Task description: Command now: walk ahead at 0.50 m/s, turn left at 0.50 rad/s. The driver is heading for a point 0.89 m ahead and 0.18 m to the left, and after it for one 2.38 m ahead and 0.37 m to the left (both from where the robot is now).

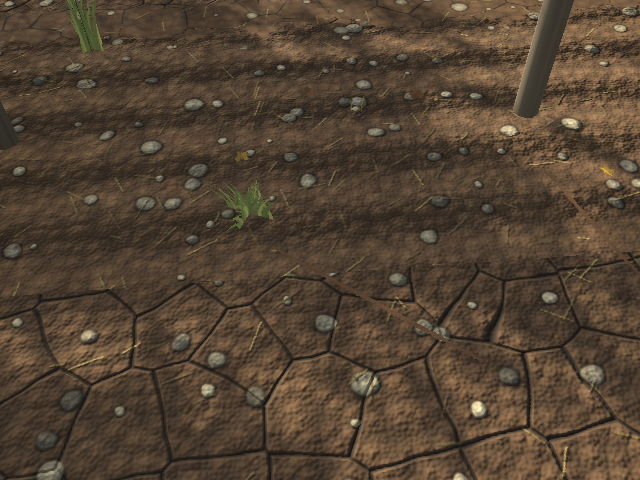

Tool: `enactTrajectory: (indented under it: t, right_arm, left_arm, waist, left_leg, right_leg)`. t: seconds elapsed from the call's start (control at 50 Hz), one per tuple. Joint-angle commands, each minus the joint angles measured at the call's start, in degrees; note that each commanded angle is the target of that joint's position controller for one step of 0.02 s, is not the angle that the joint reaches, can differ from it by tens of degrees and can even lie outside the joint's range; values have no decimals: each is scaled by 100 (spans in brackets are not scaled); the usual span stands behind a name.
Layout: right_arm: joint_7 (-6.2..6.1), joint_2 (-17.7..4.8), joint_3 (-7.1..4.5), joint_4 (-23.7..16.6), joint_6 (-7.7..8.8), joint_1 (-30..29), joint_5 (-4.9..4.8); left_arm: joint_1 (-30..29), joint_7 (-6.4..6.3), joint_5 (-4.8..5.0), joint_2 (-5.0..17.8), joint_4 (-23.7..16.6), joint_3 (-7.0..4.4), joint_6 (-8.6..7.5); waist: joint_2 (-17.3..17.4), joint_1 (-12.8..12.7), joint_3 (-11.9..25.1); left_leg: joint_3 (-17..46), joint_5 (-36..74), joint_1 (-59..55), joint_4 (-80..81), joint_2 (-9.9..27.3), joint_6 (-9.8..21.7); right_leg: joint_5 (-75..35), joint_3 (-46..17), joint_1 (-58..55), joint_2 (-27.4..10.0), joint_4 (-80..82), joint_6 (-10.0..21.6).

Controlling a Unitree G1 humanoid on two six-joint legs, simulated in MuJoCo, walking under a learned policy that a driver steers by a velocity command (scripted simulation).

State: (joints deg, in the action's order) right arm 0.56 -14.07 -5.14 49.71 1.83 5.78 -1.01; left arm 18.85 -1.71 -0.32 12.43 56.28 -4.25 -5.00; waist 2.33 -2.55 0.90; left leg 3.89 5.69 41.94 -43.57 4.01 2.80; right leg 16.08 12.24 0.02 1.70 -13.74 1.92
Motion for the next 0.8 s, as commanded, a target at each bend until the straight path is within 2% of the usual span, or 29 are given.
enactTrajectory:
  t: [0.02, 0.06, 0.1, 0.12, 0.14, 0.16, 0.18, 0.2, 0.22, 0.24, 0.26, 0.28, 0.34, 0.38, 0.42, 0.48, 0.54, 0.58, 0.6, 0.62, 0.64, 0.66, 0.68, 0.7, 0.72, 0.74, 0.76, 0.8]
  right_arm:
    - [132, -89, 64, -634, 49, -845, 3]
    - [231, -133, 58, -824, 47, -976, -19]
    - [292, -287, -17, -883, 45, -675, -15]
    - [308, -454, -105, -800, 44, -180, -38]
    - [278, -749, -271, -582, 48, 733, -58]
    - [157, -1309, -471, -379, 20, 1614, -51]
    - [129, -1798, -497, -543, 66, 1381, -61]
    - [94, -1362, -348, -538, 61, 1807, 55]
    - [59, -1004, -262, -541, 106, 1564, 84]
    - [63, -758, -195, -645, 163, 1066, 28]
    - [35, -548, -123, -700, 202, 693, -14]
    - [4, -493, -81, -780, 219, 541, 12]
    - [-86, -792, -140, -804, 239, 654, -33]
    - [-138, -957, -191, -809, 221, 769, -52]
    - [-142, -979, -210, -776, 190, 933, -62]
    - [-107, -910, -200, -646, 169, 1280, -81]
    - [-148, -857, -191, -615, 136, 1383, -87]
    - [-185, -832, -180, -700, 108, 1238, -49]
    - [-175, -672, -122, -808, 117, 1112, -16]
    - [-151, -380, -13, -953, 138, 1068, 70]
    - [-145, -128, 73, -1054, 195, 2009, -123]
    - [-168, -678, -3, -849, 199, 2050, -191]
    - [-164, -953, -64, -897, 176, 1458, -119]
    - [-172, -890, -63, -964, 160, 1120, -38]
    - [-160, -807, -65, -1052, 174, 889, 37]
    - [-127, -702, -62, -1087, 180, 896, 24]
    - [-107, -591, -42, -1089, 177, 954, -6]
    - [-89, -439, 7, -1137, 167, 883, 16]
  left_arm:
    - [14, -59, 64, 884, -179, -184, 1]
    - [35, -61, 101, 984, -147, -223, 62]
    - [-130, -66, 143, 1185, -215, -275, 97]
    - [-209, -72, 154, 1291, -250, -296, 124]
    - [-352, -69, 183, 1326, -290, -288, 143]
    - [-354, -65, 95, 1223, -427, -247, 98]
    - [19, 91, 13, 380, -768, 23, -126]
    - [-604, 231, 213, 866, -879, -73, -426]
    - [-1066, 264, 351, 979, -1019, -100, -510]
    - [-1100, 222, 259, 891, -972, -93, -507]
    - [-1138, 146, 112, 896, -953, -138, -446]
    - [-1073, 130, 75, 877, -964, -164, -356]
    - [-1241, 101, -2, 699, -1154, -142, -196]
    - [-1772, 96, -45, 525, -1316, -54, -175]
    - [-2135, 130, -17, 450, -1417, 0, -185]
    - [-2488, 176, 86, 600, -1618, -12, -192]
    - [-2501, 234, 106, 864, -1725, -78, -275]
    - [-2008, 236, 90, 998, -1618, -145, -345]
    - [-1400, 214, 20, 1153, -1481, -221, -370]
    - [-446, 175, -46, 1466, -1367, -309, -361]
    - [49, 204, -112, 1845, -1170, -386, -298]
    - [-51, 234, 35, 1319, -1228, -287, -280]
    - [-313, 228, 67, 922, -1301, -178, -247]
    - [-621, 240, 13, 841, -1331, -116, -197]
    - [-791, 254, -14, 749, -1292, -77, -167]
    - [-843, 258, -54, 699, -1259, -39, -166]
    - [-833, 268, -43, 671, -1210, -30, -178]
    - [-724, 275, 29, 786, -1104, -56, -207]
  waist:
    - [-419, -78, -591]
    - [-507, -40, -595]
    - [-764, 221, -249]
    - [-856, 502, 59]
    - [-760, 1002, 514]
    - [-104, 1302, 1074]
    - [1394, 616, 1660]
    - [729, 1022, 2029]
    - [490, 993, 1351]
    - [-169, 668, 795]
    - [-238, 456, 566]
    - [-215, 280, 436]
    - [-230, 140, 219]
    - [-123, 284, 69]
    - [95, 470, 39]
    - [284, 653, 35]
    - [393, 583, 46]
    - [519, 266, 160]
    - [435, -36, 552]
    - [-201, -416, 1293]
    - [-2149, -5, 1921]
    - [-1610, -111, 1584]
    - [-1001, -264, 857]
    - [-584, -145, 437]
    - [-530, -39, 116]
    - [-617, 112, 23]
    - [-731, 184, 20]
    - [-755, 228, 20]
  left_leg:
    - [-253, -307, 380, 383, 55, 85]
    - [-538, -925, 229, 578, -52, 237]
    - [-1008, -1682, -731, 608, -426, 443]
    - [-1144, -1851, -1448, 724, -662, 576]
    - [-1132, -1411, -2791, 1257, -894, 794]
    - [276, -1087, -4703, 1410, -97, 1184]
    - [3831, -1659, -6541, 2246, 1431, 2455]
    - [4145, -1871, -6795, 2738, 1466, 2316]
    - [3158, -1407, -6304, 2652, 1253, 1990]
    - [2387, -734, -5320, 2649, 969, 1736]
    - [1902, -218, -4512, 2714, 780, 1556]
    - [1728, 53, -3955, 2841, 660, 1537]
    - [1452, 382, -3194, 3039, 512, 1519]
    - [1119, 253, -2792, 3050, 237, 1351]
    - [966, -16, -2604, 2952, 8, 1128]
    - [1313, -591, -2755, 2790, 118, 967]
    - [1851, -1018, -3282, 2343, 307, 890]
    - [1999, -752, -3347, 1855, 222, 762]
    - [1794, -489, -3075, 1121, -50, 600]
    - [1260, -1370, -2251, -493, -445, 370]
    - [670, -3952, -317, -2213, -1095, 1]
    - [797, -3843, 396, -2997, -634, -54]
    - [720, -3269, 543, -3175, -465, -71]
    - [522, -2857, 334, -3061, -282, -82]
    - [488, -2608, 203, -2767, -151, -74]
    - [453, -2468, -92, -2508, -16, -50]
    - [358, -2424, -265, -2266, 33, -50]
    - [176, -2273, -272, -1783, 116, -107]
  right_leg:
    - [-2523, -420, -276, -1871, 292, 585]
    - [-3342, -259, -574, -1942, -91, 521]
    - [-5276, -65, -557, -1906, -853, 424]
    - [-6071, -1, -520, -1843, -1597, 364]
    - [-6008, 116, -93, -1629, -2799, 202]
    - [-3925, 125, 1511, -1347, -4672, -67]
    - [1396, -643, 4092, 68, -6831, -415]
    - [1466, -1834, 4761, -65, -7085, -204]
    - [1039, -1811, 5065, -339, -6817, -54]
    - [675, -1792, 4752, -621, -6133, -34]
    - [465, -1738, 4275, -790, -5563, -93]
    - [358, -1738, 3884, -858, -5313, -155]
    - [-5, -1538, 3636, -753, -4289, -426]
    - [-776, -1413, 3391, -564, -3226, -507]
    - [-1672, -1343, 3009, -319, -2296, -475]
    - [-2104, -1453, 2743, -163, -1710, -415]
    - [-1633, -1647, 2615, -151, -1342, -260]
    - [-1384, -1564, 1946, -127, -1078, -90]
    - [-1358, -1689, 959, -357, -1104, 92]
    - [-1149, -2582, -540, -1305, -1208, 421]
    - [-100, -5259, -2173, -2570, -705, 1473]
    - [1318, -5804, -1988, -2608, -402, 1472]
    - [1301, -4915, -1280, -2299, -303, 1202]
    - [663, -4204, -505, -2038, -207, 1048]
    - [82, -3745, 85, -1819, -79, 1025]
    - [-335, -3351, 473, -1631, 53, 960]
    - [-600, -3093, 644, -1512, 165, 955]
    - [-1125, -2757, 725, -1483, 335, 1070]
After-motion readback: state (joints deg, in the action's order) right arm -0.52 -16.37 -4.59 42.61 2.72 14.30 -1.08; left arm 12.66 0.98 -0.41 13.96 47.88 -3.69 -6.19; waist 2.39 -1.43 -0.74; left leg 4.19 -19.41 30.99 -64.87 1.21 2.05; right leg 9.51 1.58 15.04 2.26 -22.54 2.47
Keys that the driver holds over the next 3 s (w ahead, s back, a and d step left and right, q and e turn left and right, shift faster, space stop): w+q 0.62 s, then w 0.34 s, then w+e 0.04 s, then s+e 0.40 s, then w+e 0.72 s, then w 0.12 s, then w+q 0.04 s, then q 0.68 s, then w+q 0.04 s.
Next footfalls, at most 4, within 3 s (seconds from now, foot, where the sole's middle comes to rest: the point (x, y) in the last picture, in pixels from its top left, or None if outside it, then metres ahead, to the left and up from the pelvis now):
0.16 left None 0.24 0.13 -0.78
0.62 right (348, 457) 0.55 0.01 -0.78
1.10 left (194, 404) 0.66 0.35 -0.78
1.52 right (314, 404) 0.67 0.08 -0.78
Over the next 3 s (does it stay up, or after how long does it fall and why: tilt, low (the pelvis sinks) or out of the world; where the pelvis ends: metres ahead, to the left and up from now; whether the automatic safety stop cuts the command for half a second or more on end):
stays up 1.04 0.20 0.00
